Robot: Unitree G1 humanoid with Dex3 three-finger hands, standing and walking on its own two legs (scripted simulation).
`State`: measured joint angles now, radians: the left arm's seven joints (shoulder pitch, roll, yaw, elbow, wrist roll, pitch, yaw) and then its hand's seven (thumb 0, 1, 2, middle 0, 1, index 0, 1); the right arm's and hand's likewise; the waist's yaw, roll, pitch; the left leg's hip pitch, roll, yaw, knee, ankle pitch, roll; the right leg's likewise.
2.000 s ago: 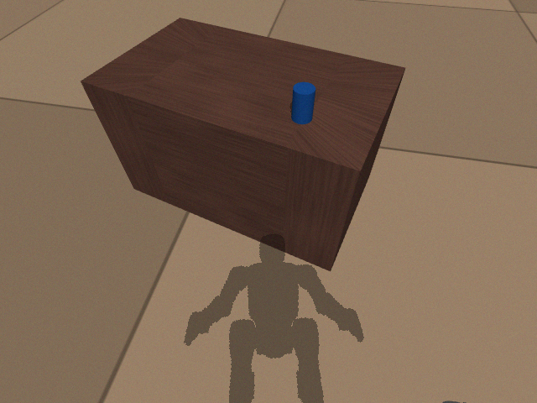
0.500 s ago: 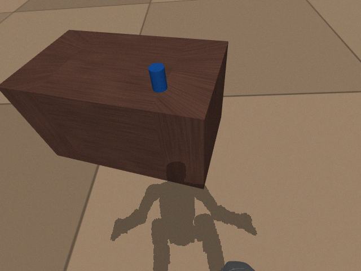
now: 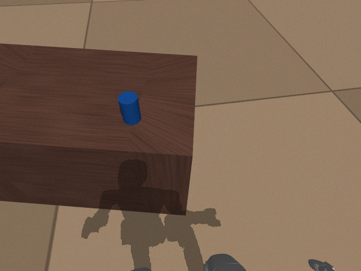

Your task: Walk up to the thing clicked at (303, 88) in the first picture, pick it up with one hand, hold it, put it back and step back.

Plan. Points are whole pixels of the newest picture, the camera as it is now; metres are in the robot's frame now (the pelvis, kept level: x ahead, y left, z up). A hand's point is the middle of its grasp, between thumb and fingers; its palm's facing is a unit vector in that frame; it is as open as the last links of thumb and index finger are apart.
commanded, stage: walk up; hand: left
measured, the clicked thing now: (130, 108) +0.66 +0.16 -0.11
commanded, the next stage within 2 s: stand in 2.00 s
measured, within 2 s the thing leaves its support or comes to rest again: neither
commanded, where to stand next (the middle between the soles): +0.17 +0.01 m, yaw -7 degrees
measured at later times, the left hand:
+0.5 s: hand (78, 230) +0.24 +0.26 -0.13, palm faces -0.14 -0.91 -0.40, open 7.4 cm
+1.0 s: hand (69, 240) +0.23 +0.29 -0.15, palm faces -0.16 -0.92 -0.37, open 7.4 cm
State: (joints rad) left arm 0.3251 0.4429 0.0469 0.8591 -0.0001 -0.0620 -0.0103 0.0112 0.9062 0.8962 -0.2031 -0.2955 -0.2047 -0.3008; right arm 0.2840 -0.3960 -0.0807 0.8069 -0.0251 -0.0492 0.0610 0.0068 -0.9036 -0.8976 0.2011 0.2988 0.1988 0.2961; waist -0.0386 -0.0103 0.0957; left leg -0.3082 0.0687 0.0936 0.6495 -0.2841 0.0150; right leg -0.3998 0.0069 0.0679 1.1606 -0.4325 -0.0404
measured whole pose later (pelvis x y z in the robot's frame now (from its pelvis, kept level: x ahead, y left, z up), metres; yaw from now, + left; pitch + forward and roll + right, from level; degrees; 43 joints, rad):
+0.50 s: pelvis +0.12 +0.02 +0.00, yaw -6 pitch -3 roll +1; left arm 0.22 0.35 0.01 0.81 0.01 -0.06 0.00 0.01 0.90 0.90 -0.21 -0.30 -0.21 -0.30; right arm 0.25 -0.40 -0.03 0.83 0.00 0.00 0.01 0.01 -0.90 -0.90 0.20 0.30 0.20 0.30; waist 0.00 0.05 0.13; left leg -0.38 0.06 0.00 0.87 -0.50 0.01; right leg -0.37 0.00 0.03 0.67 -0.25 -0.01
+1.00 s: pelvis +0.12 +0.04 +0.00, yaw -9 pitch -3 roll +0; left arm 0.18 0.37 0.03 1.00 0.01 0.01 -0.02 0.01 0.91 0.90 -0.20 -0.30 -0.20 -0.30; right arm 0.17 -0.41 -0.03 0.96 0.00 -0.02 -0.01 0.01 -0.90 -0.90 0.20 0.30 0.20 0.30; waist 0.00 0.01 0.09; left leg -0.31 0.06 0.02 0.66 -0.30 -0.03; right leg -0.27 -0.02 0.02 0.69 -0.37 0.01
